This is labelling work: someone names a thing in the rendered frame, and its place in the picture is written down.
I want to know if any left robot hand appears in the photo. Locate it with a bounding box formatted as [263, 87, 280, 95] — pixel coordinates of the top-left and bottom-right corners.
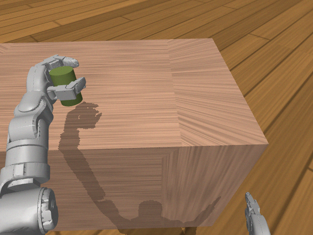
[26, 54, 86, 104]

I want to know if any right robot hand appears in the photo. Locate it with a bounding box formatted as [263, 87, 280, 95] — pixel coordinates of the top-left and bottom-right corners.
[245, 192, 271, 235]

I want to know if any left robot arm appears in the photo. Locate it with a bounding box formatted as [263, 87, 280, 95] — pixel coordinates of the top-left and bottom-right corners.
[0, 91, 59, 235]

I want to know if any can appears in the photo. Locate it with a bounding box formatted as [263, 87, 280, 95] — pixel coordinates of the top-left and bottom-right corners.
[49, 66, 83, 106]

